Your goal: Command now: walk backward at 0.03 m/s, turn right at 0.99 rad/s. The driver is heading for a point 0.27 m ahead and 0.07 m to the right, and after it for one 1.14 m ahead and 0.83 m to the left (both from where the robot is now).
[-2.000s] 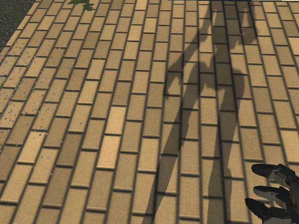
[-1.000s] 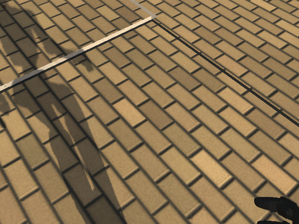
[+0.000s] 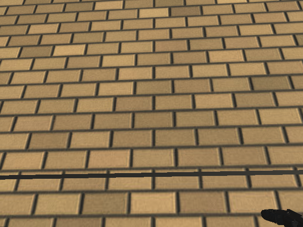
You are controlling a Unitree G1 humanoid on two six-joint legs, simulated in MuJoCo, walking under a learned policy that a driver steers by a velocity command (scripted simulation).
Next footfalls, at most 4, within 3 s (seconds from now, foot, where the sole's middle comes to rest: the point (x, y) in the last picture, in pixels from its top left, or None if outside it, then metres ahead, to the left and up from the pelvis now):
0.20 right None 0.02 -0.11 -0.76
0.74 left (165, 195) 0.49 0.04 -0.76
1.16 right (201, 108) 0.94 -0.15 -0.76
1.62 left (123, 73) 1.18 0.27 -0.76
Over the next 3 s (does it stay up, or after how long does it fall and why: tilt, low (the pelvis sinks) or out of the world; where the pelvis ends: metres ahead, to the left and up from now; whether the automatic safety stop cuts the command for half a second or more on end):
stays up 1.43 1.14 -0.02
